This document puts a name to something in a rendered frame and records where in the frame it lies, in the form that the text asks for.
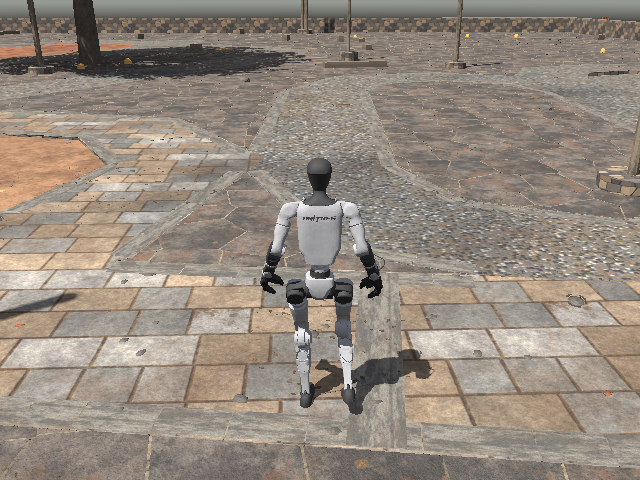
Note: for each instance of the left robot forearm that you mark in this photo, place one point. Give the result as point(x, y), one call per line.
point(270, 263)

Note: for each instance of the left robot hand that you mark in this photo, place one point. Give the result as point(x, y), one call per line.
point(274, 279)

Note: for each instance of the robot torso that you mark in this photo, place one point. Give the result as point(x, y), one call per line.
point(319, 235)

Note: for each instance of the left robot upper arm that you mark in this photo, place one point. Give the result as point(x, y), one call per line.
point(288, 211)

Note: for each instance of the right robot upper arm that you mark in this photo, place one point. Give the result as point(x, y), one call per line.
point(351, 211)

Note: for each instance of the right robot forearm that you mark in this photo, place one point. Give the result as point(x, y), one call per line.
point(370, 265)

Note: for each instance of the right robot hand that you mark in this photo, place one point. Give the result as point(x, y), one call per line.
point(370, 283)

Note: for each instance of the right robot foot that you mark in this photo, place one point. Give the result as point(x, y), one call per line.
point(348, 394)

